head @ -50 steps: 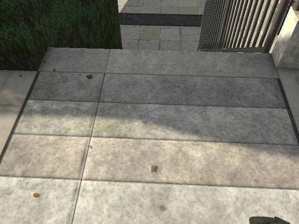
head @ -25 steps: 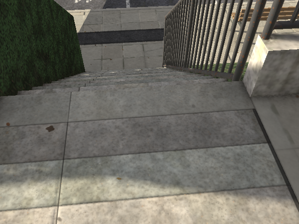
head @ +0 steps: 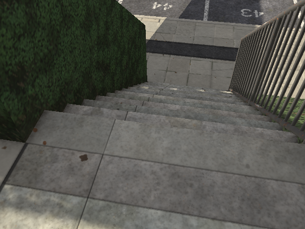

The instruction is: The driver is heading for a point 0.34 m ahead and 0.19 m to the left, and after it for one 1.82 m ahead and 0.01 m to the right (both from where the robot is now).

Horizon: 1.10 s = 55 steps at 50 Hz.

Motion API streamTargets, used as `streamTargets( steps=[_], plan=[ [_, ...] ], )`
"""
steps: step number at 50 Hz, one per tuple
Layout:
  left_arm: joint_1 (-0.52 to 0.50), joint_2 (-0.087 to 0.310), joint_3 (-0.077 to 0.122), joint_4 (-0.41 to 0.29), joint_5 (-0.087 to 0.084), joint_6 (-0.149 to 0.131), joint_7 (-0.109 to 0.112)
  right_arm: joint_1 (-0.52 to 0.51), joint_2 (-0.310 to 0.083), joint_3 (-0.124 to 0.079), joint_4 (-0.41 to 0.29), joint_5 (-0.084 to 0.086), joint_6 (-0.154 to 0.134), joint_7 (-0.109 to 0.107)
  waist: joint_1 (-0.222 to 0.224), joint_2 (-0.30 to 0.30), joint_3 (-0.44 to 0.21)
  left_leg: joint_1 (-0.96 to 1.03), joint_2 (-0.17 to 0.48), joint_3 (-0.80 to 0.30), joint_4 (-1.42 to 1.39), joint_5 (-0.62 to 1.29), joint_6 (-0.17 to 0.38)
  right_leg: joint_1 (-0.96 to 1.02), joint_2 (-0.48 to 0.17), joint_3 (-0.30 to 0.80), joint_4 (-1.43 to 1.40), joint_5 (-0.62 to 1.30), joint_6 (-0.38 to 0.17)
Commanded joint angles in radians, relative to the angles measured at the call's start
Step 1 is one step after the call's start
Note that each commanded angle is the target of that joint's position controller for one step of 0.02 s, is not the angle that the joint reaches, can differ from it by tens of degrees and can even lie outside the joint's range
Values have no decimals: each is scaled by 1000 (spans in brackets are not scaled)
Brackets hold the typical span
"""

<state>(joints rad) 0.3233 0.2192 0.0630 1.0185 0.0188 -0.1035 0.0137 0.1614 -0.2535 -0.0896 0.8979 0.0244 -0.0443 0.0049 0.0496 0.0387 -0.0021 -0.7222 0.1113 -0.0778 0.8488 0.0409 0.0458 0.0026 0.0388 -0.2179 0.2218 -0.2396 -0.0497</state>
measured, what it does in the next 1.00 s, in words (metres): walks ahead: left foot, then right foot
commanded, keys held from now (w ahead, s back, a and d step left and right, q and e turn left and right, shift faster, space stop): w+q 0.52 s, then w+e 0.48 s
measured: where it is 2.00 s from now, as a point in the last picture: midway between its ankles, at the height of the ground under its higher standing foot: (147, 128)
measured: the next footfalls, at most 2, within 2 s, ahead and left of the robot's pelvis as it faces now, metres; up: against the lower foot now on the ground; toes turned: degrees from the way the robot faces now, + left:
left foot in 0.22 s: +0.28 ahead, +0.13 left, +0.00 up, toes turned +11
right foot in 0.70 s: +0.62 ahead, +0.02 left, +0.00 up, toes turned +20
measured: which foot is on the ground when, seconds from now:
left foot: up 0.00-0.20, down 0.22-0.72, up 0.74-1.00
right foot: down 0.00-0.22, up 0.24-0.68, down 0.70-1.00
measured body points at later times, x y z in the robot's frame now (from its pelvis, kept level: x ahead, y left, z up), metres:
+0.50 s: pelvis +0.28 +0.07 +0.00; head +0.31 +0.09 +0.45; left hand +0.41 +0.37 -0.09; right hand +0.42 -0.18 -0.11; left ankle +0.24 +0.12 -0.74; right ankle +0.48 -0.09 -0.68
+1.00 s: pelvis +0.57 +0.08 +0.00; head +0.60 +0.08 +0.45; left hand +0.54 +0.36 -0.12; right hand +0.81 -0.12 -0.09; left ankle +0.65 +0.29 -0.69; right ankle +0.58 +0.01 -0.74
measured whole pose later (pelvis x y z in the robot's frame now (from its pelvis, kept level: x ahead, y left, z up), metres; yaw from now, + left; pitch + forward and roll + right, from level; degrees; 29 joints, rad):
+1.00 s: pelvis +0.57 +0.08 +0.00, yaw +12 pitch +2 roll +0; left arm 0.36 0.24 0.06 0.82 -0.01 -0.06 -0.01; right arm 0.12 -0.28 -0.06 0.70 -0.01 -0.09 -0.02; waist 0.06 0.02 0.02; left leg -0.63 0.07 -0.09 0.78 -0.16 -0.02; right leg -0.20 0.11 0.10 0.35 -0.18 -0.08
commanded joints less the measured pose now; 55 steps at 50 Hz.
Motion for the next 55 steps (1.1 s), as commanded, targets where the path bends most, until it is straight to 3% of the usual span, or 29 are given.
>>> streamTargets(
  steps=[1,5,7,9,10,11,12,13,14,15,16,17,19,21,25,28,31,33,34,35,36,37,38,39,40,41,44,49,55],
  plan=[
    [-8,158,28,-51,-8,-4,15,-112,-13,9,-92,-5,-9,21,8,-67,101,-31,4,54,-105,52,6,-20,-298,60,-104,362,-87],
    [36,180,37,-43,-21,27,18,-197,-7,17,-159,0,-8,49,21,-69,121,-60,-23,127,-185,-68,34,128,-340,11,-14,537,-83],
    [7,209,45,-60,-28,39,23,-173,-33,6,-180,1,-6,60,-19,-108,76,64,-82,194,-196,-161,66,140,-340,-22,92,856,-66],
    [-26,243,53,-76,-32,52,29,-24,-96,-25,-164,8,-2,61,-116,-152,-23,285,-156,231,-198,-246,113,118,-334,-33,329,1108,-48],
    [-55,244,51,-88,-39,53,28,137,-158,-58,-127,8,-2,50,-205,-130,-105,529,-188,211,-295,-170,154,21,-295,-45,548,1024,-17],
    [-47,203,38,-113,-19,40,24,261,-251,-88,-98,2,8,24,-232,14,-189,825,-30,-56,-326,-171,214,-254,-231,-40,874,550,28],
    [23,63,-3,-169,-12,0,3,199,-316,-90,-130,0,-3,22,-104,224,-287,1117,215,-669,-473,-262,429,-677,12,121,1229,-313,84],
    [-97,149,12,-199,-52,-50,-16,247,-231,-62,-128,-15,-10,25,-175,101,-333,1135,224,-717,-569,-277,402,-789,-23,320,1271,-304,50],
    [-163,165,16,-222,-79,-67,-23,209,-172,-47,-128,-19,-21,23,-163,59,-209,1035,189,-547,-559,-213,349,-837,-74,316,1215,-227,20],
    [-163,156,16,-212,-64,-69,-17,131,-136,-36,-141,-11,-31,28,-104,-51,-116,865,138,-414,-562,-110,306,-785,-122,312,1104,-157,17],
    [-155,169,28,-201,-38,-56,-10,70,-100,-24,-156,-8,-34,25,-69,-61,-81,739,97,-321,-572,-39,274,-712,-153,305,1012,-123,27],
    [-133,171,34,-200,-29,-39,-11,42,-92,-17,-172,-14,-35,20,-40,-48,-63,649,75,-285,-594,0,268,-648,-169,307,970,-98,39],
    [-133,150,35,-215,-14,-14,-8,53,-122,-22,-174,-10,-38,9,-20,-45,-43,554,58,-251,-622,62,271,-609,-168,288,875,-70,74],
    [-203,129,27,-246,-4,-4,-2,84,-161,-31,-174,-10,-39,-6,-33,-30,-17,499,34,-203,-636,97,264,-620,-152,267,743,25,104],
    [-355,96,10,-293,-11,-8,-9,140,-164,-34,-169,-3,-26,-18,-96,30,5,446,-39,-144,-607,-16,192,-545,-81,247,423,293,107],
    [-391,107,6,-307,-23,-19,-27,190,-143,-26,-144,-3,-24,-18,-128,61,-4,508,-2,-168,-581,-87,174,-514,-70,247,332,381,89],
    [-410,138,11,-323,-24,-33,-45,228,-142,-22,-122,-10,-21,-21,-134,80,14,652,68,-212,-518,-37,164,-565,-77,244,290,283,37],
    [-372,156,16,-322,-23,-40,-50,216,-168,-27,-119,-14,-13,-27,-102,91,12,728,94,-212,-452,123,141,-543,-60,221,258,174,-6],
    [-290,180,29,-298,-22,-42,-50,204,-164,-23,-121,-14,-10,-31,-57,78,-35,744,62,-172,-357,290,121,-434,-32,195,225,186,-36],
    [-149,217,43,-265,-12,-43,-49,193,-144,-13,-131,-21,-10,-32,2,42,-150,681,15,-116,-167,336,95,-216,-79,257,268,258,-89],
    [0,289,62,-246,-4,-41,-51,277,-97,4,-149,-27,-20,-32,10,-132,-310,384,-100,-41,172,70,29,158,-265,578,281,269,-223],
    [69,279,65,-212,-36,-23,-62,330,-78,17,-143,-16,-37,-27,14,-367,-359,93,-207,-8,434,-562,-29,343,-394,961,124,55,-341],
    [26,216,45,-228,-61,-14,-63,252,-151,5,-163,-3,-53,-20,30,-242,-238,-50,-139,-71,520,-561,-14,293,-378,985,80,-153,-292],
    [-29,185,35,-252,-46,-2,-56,135,-162,5,-192,5,-64,-15,38,-136,-126,-77,-99,-52,511,-479,-7,163,-338,858,67,-149,-248],
    [-68,179,30,-261,-27,6,-54,69,-150,6,-211,-10,-72,-16,18,-55,-40,-66,-73,-30,441,-429,-5,26,-298,764,48,-46,-230],
    [-92,158,22,-272,-20,7,-51,65,-148,0,-215,-30,-74,-20,-13,-41,-24,-15,-40,-31,352,-386,-9,-54,-262,700,36,57,-216],
    [-86,152,18,-280,-23,10,-40,98,-115,1,-222,-36,-61,-27,-57,-118,-42,82,-28,-4,197,-370,-41,-145,-202,604,16,246,-220],
    [-11,213,41,-279,-38,27,-10,-50,-74,19,-260,-34,-54,-32,-19,-115,-23,141,-70,15,-130,-132,-81,-220,-156,521,14,290,-187],
    [79,202,40,-280,-50,65,4,-170,-103,16,-287,-13,-77,-2,16,-136,-6,260,-128,-2,-340,-58,-77,-195,-158,606,105,187,-160]
  ],
)
Velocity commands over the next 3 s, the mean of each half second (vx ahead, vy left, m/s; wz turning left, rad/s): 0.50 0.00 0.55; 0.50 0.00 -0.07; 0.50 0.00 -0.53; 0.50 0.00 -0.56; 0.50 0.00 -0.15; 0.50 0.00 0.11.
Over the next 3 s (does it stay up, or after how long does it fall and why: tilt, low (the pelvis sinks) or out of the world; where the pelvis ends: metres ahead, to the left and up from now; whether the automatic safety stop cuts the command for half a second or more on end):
stays up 1.46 -0.07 -0.43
